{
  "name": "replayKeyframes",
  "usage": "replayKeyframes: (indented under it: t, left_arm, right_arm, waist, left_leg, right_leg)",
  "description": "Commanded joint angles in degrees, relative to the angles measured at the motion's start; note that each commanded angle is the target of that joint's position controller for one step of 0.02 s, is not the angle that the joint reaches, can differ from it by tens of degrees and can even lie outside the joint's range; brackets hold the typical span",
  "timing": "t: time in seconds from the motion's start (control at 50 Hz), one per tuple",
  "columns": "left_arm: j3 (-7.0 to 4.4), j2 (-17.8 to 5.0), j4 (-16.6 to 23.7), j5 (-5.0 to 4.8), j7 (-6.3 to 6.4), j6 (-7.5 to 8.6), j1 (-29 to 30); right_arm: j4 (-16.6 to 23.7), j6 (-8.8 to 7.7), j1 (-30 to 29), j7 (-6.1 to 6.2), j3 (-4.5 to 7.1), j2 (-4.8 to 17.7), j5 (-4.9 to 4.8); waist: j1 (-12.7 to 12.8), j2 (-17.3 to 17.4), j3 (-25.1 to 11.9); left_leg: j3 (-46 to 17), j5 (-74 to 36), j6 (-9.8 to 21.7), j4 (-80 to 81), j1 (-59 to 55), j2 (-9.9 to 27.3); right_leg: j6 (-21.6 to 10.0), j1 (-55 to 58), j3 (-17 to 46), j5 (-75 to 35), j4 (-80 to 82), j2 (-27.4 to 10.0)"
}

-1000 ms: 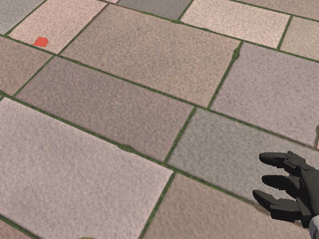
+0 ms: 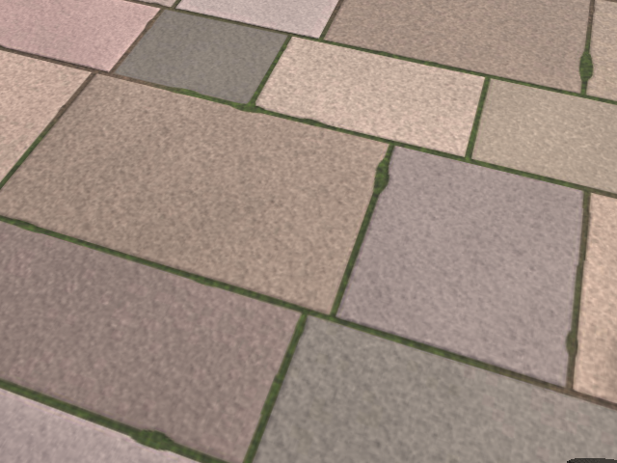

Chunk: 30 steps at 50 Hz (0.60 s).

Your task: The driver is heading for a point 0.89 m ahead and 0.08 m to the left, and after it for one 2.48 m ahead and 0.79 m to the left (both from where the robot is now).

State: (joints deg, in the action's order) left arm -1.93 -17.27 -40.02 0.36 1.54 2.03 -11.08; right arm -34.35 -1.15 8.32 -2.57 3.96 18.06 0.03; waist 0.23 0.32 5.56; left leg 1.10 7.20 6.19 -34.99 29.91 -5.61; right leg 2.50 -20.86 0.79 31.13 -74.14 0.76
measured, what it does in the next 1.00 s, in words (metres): walks ahead, turning left: right foot, then left foot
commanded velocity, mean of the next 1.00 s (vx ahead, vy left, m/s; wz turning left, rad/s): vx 0.27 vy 0.00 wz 0.46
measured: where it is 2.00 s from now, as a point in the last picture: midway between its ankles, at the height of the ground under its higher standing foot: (265, 340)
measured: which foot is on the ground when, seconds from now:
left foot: down 0.00-0.36, up 0.38-0.72, down 0.74-1.00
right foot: up 0.00-0.34, down 0.36-0.72, up 0.74-1.00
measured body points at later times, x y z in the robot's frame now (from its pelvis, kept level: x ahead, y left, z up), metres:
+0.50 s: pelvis +0.08 -0.08 +0.02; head +0.11 -0.09 +0.47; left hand +0.09 +0.23 -0.06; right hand +0.36 -0.27 -0.06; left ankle +0.02 +0.05 -0.62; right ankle +0.18 -0.16 -0.71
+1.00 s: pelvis +0.17 -0.04 +0.03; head +0.17 -0.01 +0.48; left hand +0.23 +0.27 -0.06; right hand +0.25 -0.29 -0.09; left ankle -0.02 -0.01 -0.71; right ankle +0.42 -0.11 -0.63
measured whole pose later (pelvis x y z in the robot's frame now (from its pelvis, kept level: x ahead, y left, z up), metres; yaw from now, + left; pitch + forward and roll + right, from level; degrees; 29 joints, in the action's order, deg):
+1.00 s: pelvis +0.17 -0.04 +0.03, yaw +27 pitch +2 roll -1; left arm -2.9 -16.4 -36.7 -1.3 -2.2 4.3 -9.1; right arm -46.7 -4.5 30.0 0.1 0.6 13.3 -0.3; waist -4.5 -1.5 -1.4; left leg -1.0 19.3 1.3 -10.4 -6.4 1.1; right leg 1.5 -46.2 0.4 -3.8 -50.6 -5.5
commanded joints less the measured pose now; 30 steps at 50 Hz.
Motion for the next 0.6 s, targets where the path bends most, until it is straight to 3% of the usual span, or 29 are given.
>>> replayKeyframes:
  t: [0.02, 0.04, 0.08, 0.14, 0.22, 0.28, 0.32, 0.34, 0.36, 0.38, 0.4, 0.42, 0.44, 0.46, 0.5, 0.56, 0.58, 0.6]
  left_arm:
    - [-1.55, -7.7, 6.6, 0.62, 0.31, 1.46, 1.0]
    - [-1.8, -7.9, 6.5, 0.71, 0.41, 0.82, 0.7]
    - [-1.41, -5.5, 5.4, 0.93, 0.35, 0.1, -0.7]
    - [-0.97, -3.7, 5.2, 0.72, 0.61, -0.41, 0.3]
    - [-1.48, -4.0, 5.2, 0.11, 0.32, -0.85, 3.5]
    - [-2.09, -4.5, 5.4, -0.33, -0.21, 0.03, 4.9]
    - [-2.82, -5.2, 3.9, -0.43, -0.68, 0.66, 1.4]
    - [-3.33, -5.9, 3.3, -0.07, -0.79, 0.77, -0.1]
    - [-4.04, -9.2, 4.4, 1.06, -0.65, 0.38, 0.9]
    - [-4.58, -12.3, 4.9, 3.06, -0.55, -0.42, 2.3]
    - [-4.25, -10.0, 6.2, 3.32, -0.34, -0.31, 4.1]
    - [-3.31, -6.8, 7.2, 2.32, 0.1, -0.56, 6.6]
    - [-2.73, -5.2, 7.5, 1.28, 0.37, -0.94, 7.8]
    - [-2.35, -4.8, 7.4, 0.47, 0.62, -1.24, 7.8]
    - [-1.77, -4.2, 6.7, 0.43, 0.94, -1.85, 5.8]
    - [-1.81, -4.2, 5.5, 0.53, 0.91, -2.39, 2.6]
    - [-1.8, -4.3, 5.0, 0.45, 0.85, -2.45, 1.4]
    - [-2.75, -7.1, 4.3, -0.29, 0.7, -2.68, -0.8]
  right_arm:
    - [5.5, -0.17, 1.8, 1.55, 2.42, 7.2, -1.65]
    - [6.0, 0.14, -0.4, 1.99, 2.2, 6.6, -1.25]
    - [6.5, 0.81, -2.4, 2.63, 2.65, 7.3, -0.43]
    - [5.9, 2.06, -0.9, 4.04, 3.49, 9.3, -0.56]
    - [6.5, 3.64, -2.0, 5.08, 3.7, 9.6, -1.04]
    - [6.7, 4.19, -1.7, 4.88, 3.78, 9.2, -0.91]
    - [6.9, 4.42, -2.5, 4.72, 3.36, 8.0, -0.96]
    - [6.6, 4.5, -1.7, 4.62, 2.83, 6.5, -1.19]
    - [5.7, 4.56, 2.9, 4.35, 1.68, 2.9, -0.8]
    - [7.3, 3.84, 2.1, 4.14, 2.24, 4.8, -1.12]
    - [6.7, 2.8, 3.0, 3.88, 3.31, 9.1, -0.26]
    - [4.8, 2.93, 3.0, 3.84, 3.78, 10.7, -0.7]
    - [3.2, 3.47, 3.5, 4.11, 3.44, 9.3, -0.59]
    - [2.7, 3.85, 4.1, 4.3, 2.81, 7.4, -0.25]
    - [3.0, 3.83, 2.8, 4.17, 1.53, 4.4, -0.59]
    - [3.6, 3.52, 0.5, 4.3, 0.36, 2.4, -0.8]
    - [3.2, 3.51, 1.9, 4.04, -0.26, 1.2, -0.6]
    - [2.9, 3.34, 2.8, 3.56, -0.44, 1.3, -0.78]
  waist:
    - [-0.5, -1.9, -14.6]
    - [1.3, -0.6, -12.1]
    - [2.6, 1.4, -10.5]
    - [1.7, 3.1, -13.4]
    - [0.1, 7.4, -12.8]
    - [-1.2, 10.1, -12.4]
    - [0.1, 11.3, -13.6]
    - [0.6, 10.0, -13.7]
    - [-1.6, -0.4, -15.3]
    - [-3.0, -16.2, -10.6]
    - [-3.3, -15.2, -10.4]
    - [-3.1, -10.0, -8.9]
    - [-2.9, -6.9, -7.9]
    - [-2.3, -6.1, -7.4]
    - [-1.0, -6.0, -7.0]
    - [1.0, -9.8, -8.8]
    - [0.9, -11.6, -11.6]
    - [1.6, -15.0, -12.0]
  left_leg:
    - [-31.1, -3.5, 11.5, 17.5, -26.3, 17.0]
    - [-27.9, -4.5, 10.1, 18.4, -19.7, 14.5]
    - [-23.9, -10.6, 8.7, 17.8, -12.7, 11.0]
    - [-24.7, -11.1, 7.8, 16.0, -11.5, 9.8]
    - [-28.0, 6.3, 4.4, 15.8, -9.2, 7.7]
    - [-31.9, 8.4, 3.3, 14.2, -10.7, 7.5]
    - [-32.6, 6.0, 1.8, 10.5, -12.3, 7.4]
    - [-31.0, 7.9, 0.3, 7.0, -10.5, 5.3]
    - [-24.3, 22.5, -2.5, -4.6, -5.8, 0.1]
    - [-13.2, 30.0, -5.8, -18.4, 3.7, -7.3]
    - [-14.2, 26.7, -7.9, -29.9, 4.7, -2.3]
    - [-13.5, 22.1, -8.7, -34.2, 4.1, -1.1]
    - [-11.9, 18.7, -9.6, -36.9, 3.3, -0.9]
    - [-10.8, 16.6, -10.4, -40.0, 3.7, -1.2]
    - [-8.2, 15.4, -11.2, -38.3, 2.7, -1.0]
    - [-6.0, 17.2, -11.8, -23.9, -0.2, 1.9]
    - [-3.9, 18.5, -11.7, -17.9, -4.7, 3.0]
    - [-0.3, 22.3, -11.2, -14.4, -8.1, 2.2]
  right_leg:
    - [-0.5, -20.4, 8.3, -6.5, -2.5, -1.4]
    - [-0.5, -16.5, 8.3, -7.8, 2.4, -2.0]
    - [0.6, -11.7, 6.2, -9.0, 10.8, -0.6]
    - [2.6, -9.4, 6.3, -11.8, 18.7, 1.6]
    - [2.5, -6.7, 7.4, -17.4, 26.8, 2.9]
    - [1.4, -3.3, 7.8, -16.3, 34.4, 3.7]
    - [-0.1, 2.3, 6.8, -19.4, 43.2, 2.5]
    - [-1.5, 7.5, 6.6, -23.8, 49.5, 0.1]
    - [-6.1, 13.7, 17.6, -22.9, 54.0, -11.6]
    - [-15.0, 9.9, 32.0, -25.5, 59.2, -20.1]
    - [-18.6, 6.4, 37.1, -21.1, 59.8, -22.8]
    - [-16.8, 4.8, 29.4, -18.1, 58.2, -19.3]
    - [-14.0, 4.1, 23.2, -16.9, 57.3, -14.8]
    - [-13.2, 4.5, 20.4, -18.2, 57.0, -12.8]
    - [-13.1, 5.4, 15.4, -22.4, 56.9, -10.4]
    - [-13.5, 11.5, 13.6, -20.9, 56.2, -9.8]
    - [-12.9, 11.7, 13.5, -12.1, 57.5, -9.8]
    - [-13.1, 10.6, 14.8, -4.0, 59.5, -10.3]
Velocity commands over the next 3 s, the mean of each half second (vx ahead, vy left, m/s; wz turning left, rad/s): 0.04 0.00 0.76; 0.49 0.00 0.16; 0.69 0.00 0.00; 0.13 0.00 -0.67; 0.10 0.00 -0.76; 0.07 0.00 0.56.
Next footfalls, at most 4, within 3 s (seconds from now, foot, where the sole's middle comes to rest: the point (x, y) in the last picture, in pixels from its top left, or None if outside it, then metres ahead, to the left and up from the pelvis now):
0.36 right None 0.22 -0.14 -0.75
0.74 left None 0.01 0.01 -0.75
1.18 right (351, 395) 0.54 -0.05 -0.75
1.60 left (206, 318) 0.72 0.28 -0.75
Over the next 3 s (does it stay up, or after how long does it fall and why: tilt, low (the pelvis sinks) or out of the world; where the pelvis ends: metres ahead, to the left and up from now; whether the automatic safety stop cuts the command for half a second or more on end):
stays up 0.72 0.06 0.03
